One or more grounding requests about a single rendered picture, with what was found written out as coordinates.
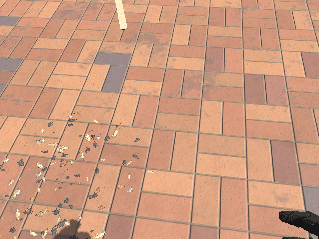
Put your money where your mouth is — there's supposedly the right robot hand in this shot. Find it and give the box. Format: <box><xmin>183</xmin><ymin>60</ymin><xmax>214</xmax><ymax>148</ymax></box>
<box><xmin>278</xmin><ymin>210</ymin><xmax>319</xmax><ymax>239</ymax></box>

